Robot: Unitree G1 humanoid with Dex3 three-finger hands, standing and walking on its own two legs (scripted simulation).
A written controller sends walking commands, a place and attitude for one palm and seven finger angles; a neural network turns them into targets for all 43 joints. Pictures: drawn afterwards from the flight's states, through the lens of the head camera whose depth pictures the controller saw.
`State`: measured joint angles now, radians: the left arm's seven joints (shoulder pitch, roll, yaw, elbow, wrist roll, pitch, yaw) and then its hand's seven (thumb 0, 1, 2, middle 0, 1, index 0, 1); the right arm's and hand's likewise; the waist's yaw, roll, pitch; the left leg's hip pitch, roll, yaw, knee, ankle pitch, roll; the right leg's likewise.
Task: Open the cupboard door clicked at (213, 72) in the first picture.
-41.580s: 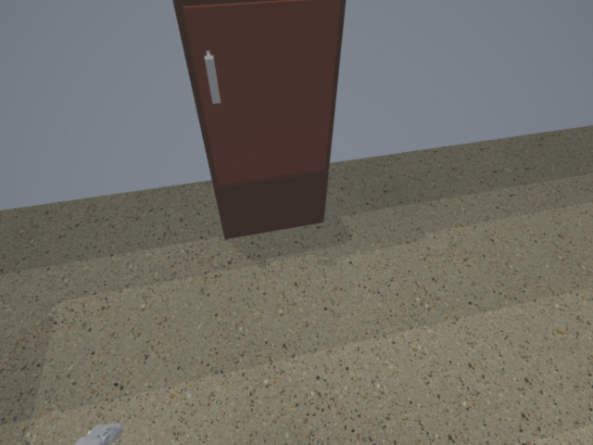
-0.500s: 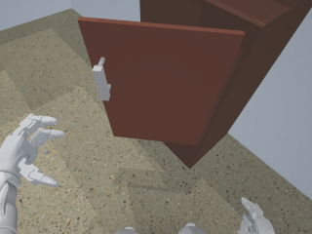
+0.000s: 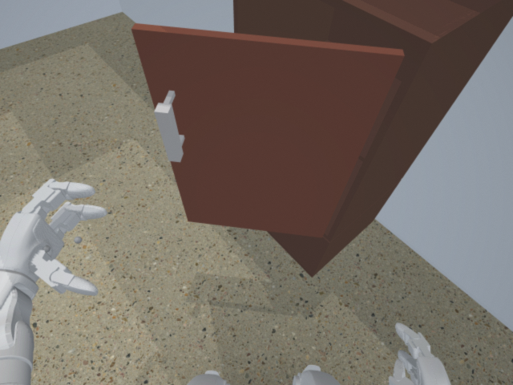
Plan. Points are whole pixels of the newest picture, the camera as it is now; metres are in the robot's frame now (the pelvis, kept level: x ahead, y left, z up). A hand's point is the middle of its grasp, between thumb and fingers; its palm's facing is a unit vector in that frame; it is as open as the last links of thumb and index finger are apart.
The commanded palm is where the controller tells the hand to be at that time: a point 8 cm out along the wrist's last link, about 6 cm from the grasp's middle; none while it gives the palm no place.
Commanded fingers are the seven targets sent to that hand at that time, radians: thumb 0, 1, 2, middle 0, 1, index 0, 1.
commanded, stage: move the hooked fingers beside the handle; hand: left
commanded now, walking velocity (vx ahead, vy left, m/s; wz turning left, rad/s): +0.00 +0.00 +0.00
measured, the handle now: (173, 127) +0.55 +0.20 +0.05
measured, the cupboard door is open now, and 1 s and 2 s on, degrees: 42 42 42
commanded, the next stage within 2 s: none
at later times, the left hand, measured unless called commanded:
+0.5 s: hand (100, 192) +0.38 +0.28 +0.06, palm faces -0.05 -1.00 -0.02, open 13.9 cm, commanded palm +0.37 +0.32 +0.06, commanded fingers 0.00 -0.50 0.30 -0.30 -1.20 -0.30 -1.20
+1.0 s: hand (113, 166) +0.44 +0.27 +0.05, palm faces -0.08 -1.00 -0.01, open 13.9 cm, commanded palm +0.43 +0.31 +0.06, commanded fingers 0.00 -0.50 0.30 -0.30 -1.20 -0.30 -1.20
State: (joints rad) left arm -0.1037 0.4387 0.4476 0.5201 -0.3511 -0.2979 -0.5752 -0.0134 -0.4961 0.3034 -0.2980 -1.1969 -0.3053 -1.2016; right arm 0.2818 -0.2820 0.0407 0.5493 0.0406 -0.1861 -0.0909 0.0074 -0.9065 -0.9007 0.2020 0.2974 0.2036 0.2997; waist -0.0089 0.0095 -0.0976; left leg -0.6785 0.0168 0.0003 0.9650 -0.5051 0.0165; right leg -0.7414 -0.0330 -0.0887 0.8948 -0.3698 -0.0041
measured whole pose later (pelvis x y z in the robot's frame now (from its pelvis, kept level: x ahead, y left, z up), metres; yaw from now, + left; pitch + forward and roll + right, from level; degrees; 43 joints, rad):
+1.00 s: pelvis +0.00 +0.01 -0.02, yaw -2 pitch +20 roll -3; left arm -0.71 0.61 0.46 1.06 -0.20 -0.36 -0.57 -0.01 -0.50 0.30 -0.30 -1.20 -0.30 -1.20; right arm 0.34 -0.29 0.05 0.59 0.02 -0.01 -0.06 0.00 -0.91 -0.90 0.20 0.30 0.20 0.30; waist -0.09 0.00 -0.09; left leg -0.87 0.03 0.01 1.06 -0.53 0.03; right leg -0.92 -0.02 -0.08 0.95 -0.36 0.01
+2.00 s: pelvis +0.00 +0.02 -0.02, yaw -3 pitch +24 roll -5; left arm -0.87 0.73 0.49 1.19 -0.14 -0.32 -0.55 -0.01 -0.50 0.30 -0.30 -1.20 -0.30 -1.20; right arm 0.38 -0.28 0.07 0.56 0.01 0.09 -0.04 0.00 -0.91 -0.90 0.20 0.30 0.20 0.30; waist -0.16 0.01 -0.11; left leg -0.96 0.05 0.00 1.10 -0.55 0.04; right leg -1.00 0.00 -0.08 0.95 -0.36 0.02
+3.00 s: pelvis -0.01 +0.02 -0.03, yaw -3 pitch +23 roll -5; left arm -0.86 0.66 0.47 1.16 -0.12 -0.34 -0.47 -0.01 -0.50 0.30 -0.30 -1.20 -0.30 -1.20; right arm 0.36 -0.27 0.07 0.56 0.00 0.08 -0.04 0.00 -0.91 -0.90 0.20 0.30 0.20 0.30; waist -0.16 0.01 -0.10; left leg -0.98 0.04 0.00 1.12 -0.55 0.04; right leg -1.02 -0.01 -0.08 0.98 -0.36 0.01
